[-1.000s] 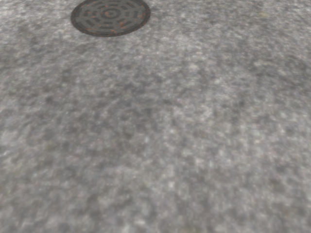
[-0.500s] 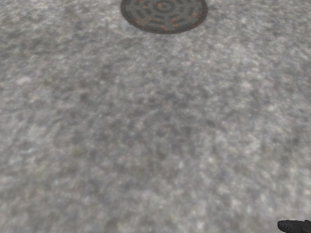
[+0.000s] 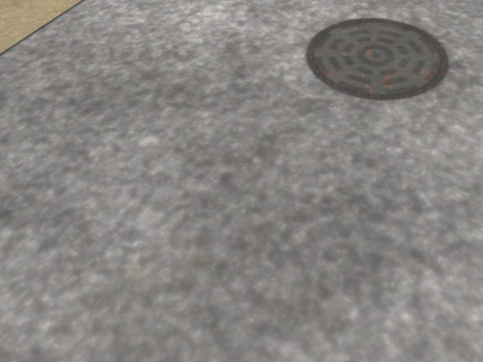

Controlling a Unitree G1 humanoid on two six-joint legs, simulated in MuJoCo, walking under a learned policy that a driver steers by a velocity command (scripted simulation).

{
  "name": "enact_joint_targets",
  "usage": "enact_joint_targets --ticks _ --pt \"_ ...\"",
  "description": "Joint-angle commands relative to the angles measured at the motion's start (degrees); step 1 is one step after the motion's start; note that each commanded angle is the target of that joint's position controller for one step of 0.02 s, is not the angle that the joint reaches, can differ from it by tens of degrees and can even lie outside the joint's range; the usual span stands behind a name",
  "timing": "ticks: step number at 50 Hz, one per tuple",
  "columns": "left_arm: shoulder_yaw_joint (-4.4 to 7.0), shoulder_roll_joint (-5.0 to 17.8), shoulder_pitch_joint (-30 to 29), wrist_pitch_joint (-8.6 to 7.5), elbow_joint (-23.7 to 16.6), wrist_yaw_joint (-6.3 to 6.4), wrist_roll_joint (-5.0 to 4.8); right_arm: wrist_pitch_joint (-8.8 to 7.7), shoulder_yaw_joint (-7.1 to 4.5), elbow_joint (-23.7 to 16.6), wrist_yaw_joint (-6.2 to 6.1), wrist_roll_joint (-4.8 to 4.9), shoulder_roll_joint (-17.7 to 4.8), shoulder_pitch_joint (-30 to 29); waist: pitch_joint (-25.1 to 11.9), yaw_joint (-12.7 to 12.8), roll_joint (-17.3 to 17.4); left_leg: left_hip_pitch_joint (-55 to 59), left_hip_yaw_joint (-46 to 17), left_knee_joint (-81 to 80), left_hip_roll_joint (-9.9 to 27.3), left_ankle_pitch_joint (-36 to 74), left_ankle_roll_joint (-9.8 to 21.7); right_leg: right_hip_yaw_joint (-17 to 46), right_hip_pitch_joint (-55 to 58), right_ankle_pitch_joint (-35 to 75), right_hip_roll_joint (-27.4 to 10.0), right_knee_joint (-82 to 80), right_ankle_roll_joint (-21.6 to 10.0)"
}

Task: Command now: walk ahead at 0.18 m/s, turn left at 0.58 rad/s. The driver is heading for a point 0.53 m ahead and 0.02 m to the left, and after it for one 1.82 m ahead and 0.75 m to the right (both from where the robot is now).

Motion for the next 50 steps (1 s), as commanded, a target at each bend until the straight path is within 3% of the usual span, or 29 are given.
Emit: enact_joint_targets --ticks 1,4,9,11,12,13,14,15,16,17,18,19,21,25,28,31,33,35,37,38,39,40,41,42,43,44,45,47,50 --pt "2.43 8.9 1.1 -0.43 -3.5 0.97 -0.53 -0.75 -0.62 -5.5 0.6 0.52 -2.7 -3.6 -1.0 2.3 -12.8 -11.0 2.9 0.9 4.2 3.2 -1.6 12.5 11.7 -9.3 -12.8 -14.6 -9.2" --pt "3.38 10.8 4.2 -0.95 -2.7 0.88 -0.64 -1.8 0.05 -7.3 1.37 0.19 -1.5 -7.2 -1.3 4.4 -12.5 -9.5 4.0 -7.6 6.2 3.1 -1.4 11.2 14.5 -10.9 -14.7 -15.8 -9.7" --pt "4.39 12.9 3.9 -2.13 -1.6 -0.96 -1.82 -3.01 0.85 -6.7 2.83 0.2 -0.3 -6.0 0.5 3.2 -12.8 6.2 8.0 -22.2 6.5 1.6 2.4 4.7 5.6 -8.7 -14.8 -16.7 -9.6" --pt "4.26 12.8 3.3 -2.26 -0.8 -2.0 -2.65 -3.47 0.8 -5.1 3.12 0.4 -0.3 -2.8 0.5 0.8 -11.5 13.8 9.1 -30.0 5.6 5.3 4.4 3.5 3.1 -8.7 -14.8 -14.6 -9.4" --pt "3.94 12.0 2.7 -2.25 -0.4 -2.4 -2.97 -3.64 0.73 -3.3 3.13 0.39 -0.1 0.7 0.0 -1.2 -10.0 20.6 10.3 -34.8 4.3 8.6 5.4 2.0 0.0 -9.0 -14.2 -11.8 -8.7" --pt "3.11 9.7 3.4 -2.39 0.2 -2.74 -2.65 -3.62 0.04 -1.2 2.75 0.57 -1.3 5.5 -1.6 -3.3 -7.5 29.5 10.5 -36.6 2.9 7.9 6.4 -0.1 -4.4 -8.2 -12.5 -6.7 -7.2" --pt "1.61 5.9 2.7 -2.79 0.1 -3.18 -1.38 -3.7 -0.95 0.3 2.23 0.64 -3.7 11.9 -4.8 -6.5 -1.2 39.7 2.2 -39.1 8.1 6.9 7.9 -5.3 -10.5 -6.7 -8.6 6.9 -3.7" --pt "0.13 2.1 1.1 -3.88 -4.3 -3.73 0.6 -3.85 -2.07 -0.7 1.42 -0.12 -12.0 15.0 -7.6 -5.7 16.5 49.3 -23.5 -43.7 23.5 5.4 15.3 -8.1 -28.3 -20.3 -1.5 29.9 1.3" --pt "1.61 7.7 -1.1 -4.89 -4.7 -3.43 -1.87 -4.94 -2.13 -0.9 1.82 -0.26 -11.4 15.1 -6.8 -8.3 11.1 45.0 -32.8 -49.2 28.4 -5.6 22.5 -0.8 -36.5 -21.1 -1.0 40.0 1.2" --pt "2.43 10.5 -2.8 -5.28 -4.7 -3.44 -3.47 -6.04 -0.86 -0.7 2.04 -0.29 -7.9 13.1 -1.4 -7.4 8.1 41.8 -28.0 -50.2 26.3 -9.3 20.9 1.4 -39.1 -15.9 -3.9 42.3 -0.3" --pt "2.37 10.0 -2.3 -5.29 -3.7 -3.48 -3.42 -6.76 0.16 -0.5 2.11 -0.53 -5.0 10.6 1.2 -5.9 7.1 38.6 -22.1 -50.7 23.7 -7.4 18.7 1.8 -38.7 -9.6 -5.5 41.2 -1.1" --pt "2.32 9.5 -1.4 -5.12 -2.6 -3.49 -2.49 -7.04 0.84 -0.6 2.1 -0.74 -3.5 7.6 2.5 -4.3 5.8 35.3 -17.3 -51.6 21.6 -1.7 17.0 2.4 -36.6 -5.0 -6.4 39.2 -1.0" --pt "2.29 8.3 0.9 -4.46 -1.2 -3.96 -2.03 -7.54 1.25 -0.7 1.72 -1.36 -2.5 4.7 3.0 -1.9 5.2 31.0 -8.9 -53.8 18.9 10.5 14.6 2.8 -31.8 2.4 -6.7 36.7 -0.3" --pt "1.6 5.5 -0.5 -3.55 -1.0 -3.82 -2.41 -8.59 1.11 1.4 1.03 -2.01 -2.3 5.7 3.2 -2.0 1.4 29.7 2.4 -54.9 17.2 24.2 13.0 5.3 -30.1 12.0 -3.2 27.9 1.4" --pt "0.76 3.9 -5.2 -3.68 -2.5 -4.49 -2.12 -8.94 1.03 2.9 0.63 -1.45 -3.2 5.8 4.8 -3.3 1.7 27.4 7.9 -57.0 16.3 25.2 11.4 1.7 -24.9 19.7 -1.8 16.2 0.8" --pt "-0.09 2.5 -10.5 -3.98 -4.8 -5.74 -2.14 -8.66 0.74 5.4 0.31 -0.79 -4.1 8.9 6.9 -5.2 0.1 31.3 10.2 -56.6 18.2 28.8 10.8 -0.3 -24.6 20.7 -1.3 9.3 -1.1" --pt "-0.14 2.7 -12.5 -4.22 -6.3 -6.66 -2.17 -7.9 0.56 6.6 0.1 -0.54 -4.8 9.9 6.6 -5.2 0.1 36.3 11.5 -53.6 19.3 37.2 10.1 -1.9 -24.8 17.4 -0.3 6.5 -2.9" --pt "0.5 4.3 -11.2 -4.08 -7.1 -7.13 -2.08 -6.97 0.16 6.8 -0.46 -0.58 -6.4 9.4 3.2 -3.3 2.3 40.4 13.0 -46.6 19.6 58.2 9.0 -5.0 -20.8 11.5 2.7 6.5 -5.0" --pt "2.13 7.7 -3.3 -3.39 -6.2 -6.8 -2.16 -5.82 -0.23 6.5 -1.22 -0.76 -8.1 9.0 -3.2 1.5 4.9 41.8 14.0 -33.0 19.4 75.3 7.9 -7.2 -10.3 5.5 6.3 7.5 -7.7" --pt "3.61 10.5 5.1 -3.17 -4.6 -6.01 -2.28 -5.64 -0.17 6.1 -1.43 -0.52 -8.3 7.9 -7.5 6.5 3.5 35.4 15.1 -20.9 17.9 73.3 6.6 -6.1 3.6 8.4 7.5 4.1 -9.9" --pt "4.87 14.5 13.3 -2.34 -3.3 -4.68 -2.19 -6.34 0.72 4.9 -1.49 -1.46 -6.4 9.0 -13.6 9.3 -3.2 20.3 14.6 -3.1 14.8 50.1 4.9 7.3 22.7 8.3 -1.0 3.9 -13.4" --pt "5.23 17.4 11.1 -2.63 -4.5 -4.42 -2.68 -8.0 3.32 3.1 0.04 -1.97 1.5 14.7 -20.9 2.8 -17.8 -4.5 8.0 20.4 0.9 -7.8 0.8 41.9 41.9 -1.6 -16.5 -2.1 -26.2" --pt "4.05 13.1 11.3 -2.7 -5.2 -4.18 -1.93 -10.35 2.03 2.1 1.19 -0.49 -4.8 8.6 -23.5 6.9 -9.8 -9.2 -3.6 23.9 2.6 -8.3 2.1 46.2 40.8 -1.3 -17.0 -8.3 -24.7" --pt "3.44 11.5 8.4 -2.96 -5.7 -3.91 -1.12 -11.17 1.78 -0.3 1.58 1.44 -6.1 2.8 -14.9 6.2 -6.5 -10.1 -3.3 21.0 5.2 -4.8 2.8 36.2 32.9 7.2 -15.3 -8.6 -21.6" --pt "3.26 11.0 4.6 -3.31 -6.0 -4.01 -1.18 -11.44 2.14 -1.0 1.2 0.71 -4.9 1.2 -7.4 2.8 -0.1 -9.1 -1.9 15.6 7.2 -2.8 2.6 29.0 22.3 20.3 -12.6 -8.7 -20.0" --pt "2.91 9.4 1.5 -3.46 -6.6 -3.82 -1.35 -10.91 1.65 -0.5 0.63 -0.81 -5.4 1.4 -5.1 0.7 1.5 -6.4 -1.2 10.9 9.1 -2.0 2.0 23.3 15.8 28.9 -10.6 -8.4 -18.7" --pt "2.7 9.2 0.0 -3.38 -7.3 -3.52 -0.81 -10.03 1.5 -0.3 0.54 -1.35 -5.5 2.6 -3.4 -1.1 -0.2 -2.7 -0.9 9.4 9.7 -1.3 1.2 20.7 9.6 34.0 -9.3 -9.4 -18.7" --pt "2.81 9.5 -1.5 -3.31 -6.9 -3.06 -0.82 -8.48 1.85 0.2 0.15 -1.89 -3.9 4.9 -2.8 -2.8 -2.1 0.5 0.5 3.7 9.6 0.0 -1.1 17.2 2.5 40.4 -7.6 -10.5 -18.8" --pt "3.49 11.6 -1.6 -2.22 -6.0 -1.96 -1.1 -7.34 2.86 -0.3 -0.58 -2.25 -1.3 2.9 -4.5 -2.6 -4.2 3.9 2.6 -8.7 7.1 7.0 -3.4 12.0 -2.6 43.6 -3.7 -8.5 -16.3"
